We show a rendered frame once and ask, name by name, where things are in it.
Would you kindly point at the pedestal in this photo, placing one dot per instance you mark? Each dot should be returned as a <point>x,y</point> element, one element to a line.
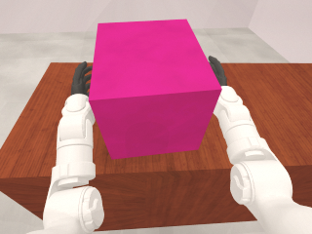
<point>169,189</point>

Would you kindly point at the right robot upper arm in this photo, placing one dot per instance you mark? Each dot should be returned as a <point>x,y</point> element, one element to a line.
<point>264,187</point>

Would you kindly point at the left robot upper arm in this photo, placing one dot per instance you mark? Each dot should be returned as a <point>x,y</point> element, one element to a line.
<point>73,211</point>

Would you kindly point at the robot right hand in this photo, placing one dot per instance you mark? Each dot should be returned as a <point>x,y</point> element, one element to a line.
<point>218,71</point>

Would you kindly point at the robot right forearm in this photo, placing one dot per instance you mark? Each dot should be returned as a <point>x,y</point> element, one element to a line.
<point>240,133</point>

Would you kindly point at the robot left forearm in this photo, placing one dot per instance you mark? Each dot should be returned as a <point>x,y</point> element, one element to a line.
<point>75,142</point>

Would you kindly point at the carton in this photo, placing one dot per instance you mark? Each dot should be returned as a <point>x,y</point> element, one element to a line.
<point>152,88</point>

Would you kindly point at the robot left hand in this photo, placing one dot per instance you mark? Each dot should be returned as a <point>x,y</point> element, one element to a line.
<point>79,80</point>

